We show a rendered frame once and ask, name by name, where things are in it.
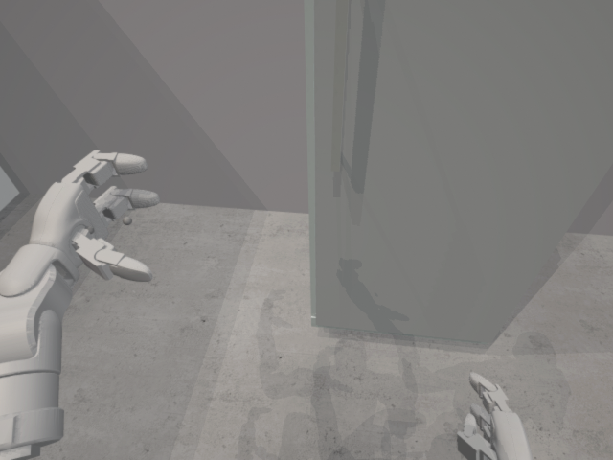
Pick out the fridge door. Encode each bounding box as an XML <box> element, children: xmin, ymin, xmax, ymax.
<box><xmin>313</xmin><ymin>0</ymin><xmax>613</xmax><ymax>343</ymax></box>

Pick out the left robot hand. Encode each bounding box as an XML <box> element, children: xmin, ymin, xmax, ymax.
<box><xmin>29</xmin><ymin>150</ymin><xmax>160</xmax><ymax>282</ymax></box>

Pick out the right robot hand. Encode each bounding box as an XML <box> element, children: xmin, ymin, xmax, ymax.
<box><xmin>457</xmin><ymin>372</ymin><xmax>533</xmax><ymax>460</ymax></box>

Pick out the left robot forearm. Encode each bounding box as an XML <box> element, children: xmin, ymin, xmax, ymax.
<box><xmin>0</xmin><ymin>244</ymin><xmax>79</xmax><ymax>460</ymax></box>

